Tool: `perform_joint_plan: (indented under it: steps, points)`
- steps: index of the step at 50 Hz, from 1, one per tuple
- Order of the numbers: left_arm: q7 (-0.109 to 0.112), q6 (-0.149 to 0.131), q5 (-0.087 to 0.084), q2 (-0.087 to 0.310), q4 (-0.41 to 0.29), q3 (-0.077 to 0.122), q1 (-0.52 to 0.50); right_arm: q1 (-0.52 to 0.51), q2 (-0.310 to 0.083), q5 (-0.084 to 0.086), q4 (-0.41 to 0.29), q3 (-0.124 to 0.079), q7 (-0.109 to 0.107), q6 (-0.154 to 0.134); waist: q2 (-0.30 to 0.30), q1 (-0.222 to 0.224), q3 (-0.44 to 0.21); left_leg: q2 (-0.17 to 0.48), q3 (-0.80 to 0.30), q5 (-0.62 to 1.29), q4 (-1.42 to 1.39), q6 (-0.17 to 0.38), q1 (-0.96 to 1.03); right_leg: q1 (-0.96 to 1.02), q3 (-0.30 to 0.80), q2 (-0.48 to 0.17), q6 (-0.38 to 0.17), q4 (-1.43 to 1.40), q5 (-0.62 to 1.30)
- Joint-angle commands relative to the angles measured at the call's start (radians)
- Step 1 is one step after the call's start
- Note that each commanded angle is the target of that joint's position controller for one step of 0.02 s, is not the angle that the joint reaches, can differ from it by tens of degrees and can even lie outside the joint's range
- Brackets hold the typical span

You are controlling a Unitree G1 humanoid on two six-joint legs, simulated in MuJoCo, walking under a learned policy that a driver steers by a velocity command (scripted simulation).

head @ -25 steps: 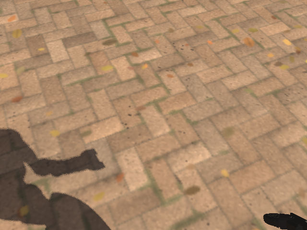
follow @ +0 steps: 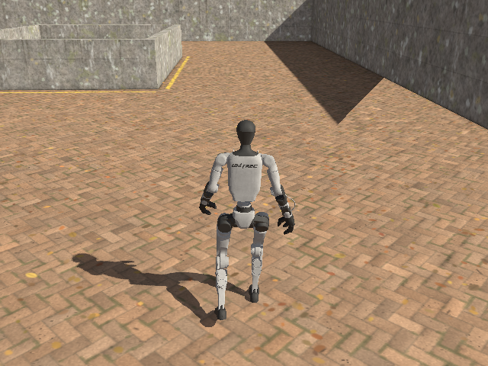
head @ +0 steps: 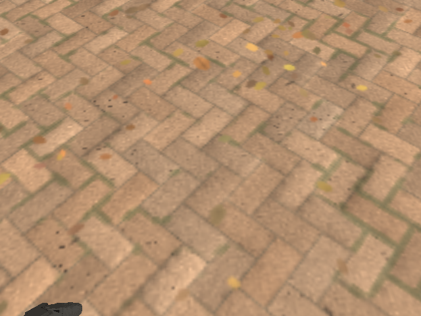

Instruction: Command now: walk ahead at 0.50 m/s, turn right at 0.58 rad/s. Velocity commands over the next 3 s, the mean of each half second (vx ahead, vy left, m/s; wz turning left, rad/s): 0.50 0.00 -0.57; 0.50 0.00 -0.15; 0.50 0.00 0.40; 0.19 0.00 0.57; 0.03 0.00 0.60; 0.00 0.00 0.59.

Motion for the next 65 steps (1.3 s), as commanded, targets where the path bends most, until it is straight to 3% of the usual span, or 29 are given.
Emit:
perform_joint_plan:
  steps: [1, 2, 3, 4, 7, 12, 16, 19, 21, 22, 23, 24, 25, 26, 27, 30, 35, 39, 43, 45, 46, 47, 48, 49, 50, 51, 53, 57, 65]
  points:
    - [0.003, -0.035, 0.005, 0.184, -0.006, 0.055, 0.268, -0.114, -0.134, 0.03, -0.166, -0.01, 0.014, -0.076, -0.09, 0.14, -0.242, -0.037, -0.176, 0.05, 0.367, 0.046, -0.69, 0.725, 0.676, -0.317, -0.246, -0.407, -0.18]
    - [0.005, -0.04, 0.005, 0.157, -0.012, 0.046, 0.199, -0.108, -0.122, 0.006, -0.15, -0.009, 0.004, -0.081, -0.006, 0.09, -0.176, 0.006, -0.178, 0.126, 0.28, 0.047, -0.629, 0.581, 0.565, -0.27, -0.208, -0.399, -0.069]
    - [0.009, -0.042, 0.011, 0.126, -0.024, 0.035, 0.146, -0.093, -0.131, -0.016, -0.141, -0.016, -0.002, -0.076, -0.016, 0.053, -0.144, 0.031, -0.183, 0.173, 0.202, 0.041, -0.557, 0.475, 0.485, -0.234, -0.19, -0.407, 0.046]
    - [0.013, -0.042, 0.021, 0.117, -0.037, 0.03, 0.122, -0.077, -0.132, -0.02, -0.138, -0.019, 0.001, -0.064, -0.041, 0.03, -0.137, 0.04, -0.186, 0.205, 0.174, 0.034, -0.5, 0.409, 0.452, -0.214, -0.188, -0.428, 0.11]
    - [0.03, -0.05, 0.015, 0.133, -0.024, 0.035, 0.142, -0.089, -0.093, -0.033, -0.143, -0.012, 0.0, -0.039, -0.026, 0.022, -0.121, 0.023, -0.16, 0.275, 0.058, -0.008, -0.47, 0.323, 0.368, -0.182, -0.2, -0.454, 0.256]
    - [0.056, -0.039, 0.005, 0.151, 0.015, 0.04, 0.218, -0.274, -0.044, -0.025, -0.193, 0.01, 0.01, -0.041, -0.061, 0.088, -0.07, -0.042, -0.154, 0.557, -0.302, -0.037, -0.44, 0.28, 0.304, -0.117, -0.136, -0.445, 0.161]
    - [0.061, -0.03, -0.003, 0.154, 0.049, 0.043, 0.274, -0.361, -0.061, -0.009, -0.224, 0.009, 0.029, -0.056, -0.074, 0.119, -0.052, -0.077, -0.17, 0.599, -0.442, -0.019, -0.383, 0.317, 0.374, -0.143, -0.118, -0.397, 0.093]
    - [0.067, -0.019, -0.003, 0.148, 0.058, 0.044, 0.274, -0.338, -0.092, -0.006, -0.225, -0.005, 0.037, -0.068, -0.102, 0.097, -0.058, -0.086, -0.189, 0.496, -0.494, 0.012, -0.337, 0.392, 0.454, -0.171, -0.099, -0.313, 0.108]
    - [0.066, -0.012, 0.002, 0.129, 0.056, 0.039, 0.248, -0.213, -0.116, -0.009, -0.193, -0.023, 0.031, -0.076, -0.124, 0.031, -0.101, -0.095, -0.151, 0.461, -0.543, 0.053, -0.181, 0.397, 0.453, -0.148, -0.071, -0.217, 0.207]
    - [0.061, -0.015, 0.01, 0.081, 0.051, 0.021, 0.252, -0.1, -0.146, -0.024, -0.174, -0.036, 0.026, -0.082, -0.096, -0.018, -0.202, -0.029, -0.192, 0.464, -0.533, 0.101, 0.02, 0.355, 0.4, -0.096, -0.04, -0.05, 0.231]
    - [0.061, -0.019, 0.03, 0.023, 0.043, 0.0, 0.319, 0.04, -0.205, -0.037, -0.162, -0.049, 0.022, -0.08, 0.061, -0.035, -0.356, 0.153, -0.411, 0.432, -0.493, 0.186, 0.319, 0.171, 0.308, -0.003, 0.007, 0.242, -0.013]
    - [0.06, -0.029, -0.011, 0.004, 0.038, -0.01, 0.441, 0.118, -0.242, -0.028, -0.105, -0.063, 0.035, -0.064, 0.385, 0.009, -0.414, 0.312, -0.876, 0.141, -0.643, 0.322, 0.518, -0.154, 0.226, 0.09, 0.064, 0.517, -0.413]
    - [0.063, -0.03, -0.021, 0.106, 0.062, 0.007, 0.388, 0.087, -0.142, -0.002, -0.122, -0.04, 0.038, -0.062, 0.224, -0.02, -0.301, 0.293, -0.887, -0.071, -0.696, 0.292, 0.444, -0.252, 0.266, 0.019, 0.07, 0.615, -0.363]
    - [0.062, -0.029, -0.013, 0.144, 0.044, 0.017, 0.262, 0.028, -0.095, -0.003, -0.129, -0.025, 0.034, -0.056, 0.127, -0.037, -0.173, 0.252, -0.724, -0.018, -0.705, 0.254, 0.314, -0.27, 0.233, -0.012, 0.071, 0.621, -0.273]
    - [0.063, -0.029, 0.002, 0.132, 0.029, 0.015, 0.194, -0.016, -0.083, -0.016, -0.136, -0.016, 0.034, -0.051, 0.061, -0.023, -0.108, 0.211, -0.612, 0.109, -0.721, 0.242, 0.194, -0.241, 0.204, -0.041, 0.072, 0.592, -0.213]
    - [0.047, -0.037, 0.009, 0.076, 0.021, 0.009, 0.18, -0.047, -0.048, -0.025, -0.116, -0.001, 0.028, -0.053, 0.109, 0.03, -0.075, 0.128, -0.432, 0.335, -0.775, 0.239, 0.05, -0.147, 0.168, -0.103, 0.071, 0.448, -0.135]
    - [0.037, -0.046, 0.022, 0.02, -0.014, -0.019, 0.067, -0.005, -0.117, -0.004, -0.078, -0.016, 0.02, -0.05, 0.085, 0.007, -0.058, 0.125, -0.3, 0.492, -0.836, 0.268, 0.029, -0.156, 0.103, -0.13, 0.1, 0.176, 0.013]
    - [0.022, -0.059, 0.013, 0.015, -0.035, -0.027, -0.055, 0.053, -0.142, 0.007, -0.047, -0.017, 0.017, -0.035, 0.084, -0.038, -0.043, 0.1, -0.209, 0.528, -0.832, 0.235, 0.021, -0.061, 0.06, -0.095, 0.106, -0.038, 0.189]
    - [0.007, -0.064, 0.005, 0.04, -0.066, -0.02, -0.126, 0.104, -0.158, 0.016, -0.012, -0.019, 0.015, -0.015, 0.096, -0.038, -0.024, 0.154, -0.22, 0.555, -0.789, 0.212, 0.11, -0.037, 0.059, -0.076, 0.072, -0.13, 0.148]
    - [0.005, -0.066, 0.008, 0.068, -0.054, -0.006, -0.07, 0.092, -0.175, 0.017, -0.006, -0.023, 0.009, -0.003, 0.102, 0.014, -0.054, 0.158, -0.203, 0.707, -0.705, 0.187, 0.138, 0.072, 0.035, -0.051, 0.04, -0.178, 0.105]
    - [0.009, -0.065, 0.014, 0.099, -0.021, 0.012, 0.035, 0.084, -0.167, 0.018, -0.006, -0.019, 0.007, 0.001, 0.087, 0.072, -0.119, 0.121, -0.162, 0.845, -0.576, 0.165, 0.118, 0.231, 0.013, -0.027, 0.015, -0.209, 0.109]
    - [0.02, -0.064, 0.021, 0.149, 0.016, 0.036, 0.188, 0.089, -0.132, 0.008, -0.015, -0.003, 0.005, 0.0, 0.059, 0.141, -0.224, 0.071, -0.132, 0.801, -0.368, 0.131, -0.003, 0.484, 0.066, -0.081, -0.023, -0.193, 0.117]
    - [0.032, -0.057, 0.043, 0.254, 0.028, 0.059, 0.326, 0.151, -0.033, -0.014, -0.053, 0.032, 0.009, -0.014, -0.149, 0.157, -0.392, -0.052, -0.069, 0.408, 0.022, 0.062, -0.359, 0.872, 0.436, -0.355, -0.145, -0.187, 0.076]
    - [0.029, -0.05, 0.029, 0.216, 0.042, 0.05, 0.356, 0.174, -0.03, 0.002, -0.043, 0.037, 0.01, -0.03, -0.262, 0.157, -0.471, -0.12, -0.174, -0.075, 0.221, 0.051, -0.537, 0.915, 0.736, -0.451, -0.221, -0.331, -0.092]
    - [0.027, -0.053, 0.023, 0.154, 0.044, 0.028, 0.304, 0.102, -0.128, 0.028, -0.054, 0.007, 0.014, -0.037, -0.157, 0.161, -0.311, -0.065, -0.221, -0.032, 0.297, 0.062, -0.623, 0.788, 0.631, -0.416, -0.176, -0.362, -0.171]
    - [0.027, -0.055, 0.022, 0.12, 0.041, 0.016, 0.241, 0.04, -0.131, 0.035, -0.071, 0.004, 0.015, -0.038, -0.123, 0.134, -0.209, -0.02, -0.197, 0.059, 0.274, 0.069, -0.627, 0.658, 0.491, -0.374, -0.141, -0.387, -0.156]
    - [0.02, -0.07, 0.03, 0.062, 0.045, 0.0, 0.133, 0.023, -0.109, 0.014, -0.066, -0.003, 0.01, -0.017, -0.103, 0.069, -0.101, 0.037, -0.193, 0.19, 0.179, 0.055, -0.547, 0.453, 0.318, -0.296, -0.104, -0.467, -0.038]
    - [0.022, -0.103, 0.043, 0.067, 0.084, 0.011, 0.098, 0.043, -0.05, 0.014, -0.058, 0.0, 0.005, 0.023, -0.07, 0.023, -0.06, 0.042, -0.212, 0.33, 0.13, 0.026, -0.501, 0.343, 0.134, -0.271, -0.103, -0.548, 0.164]
    - [0.05, -0.088, 0.032, 0.123, 0.16, 0.025, 0.179, -0.191, -0.004, 0.005, -0.146, 0.019, 0.042, 0.012, -0.013, 0.102, 0.014, 0.014, -0.127, 0.613, -0.267, 0.045, -0.534, 0.454, -0.081, -0.266, -0.065, -0.568, 0.289]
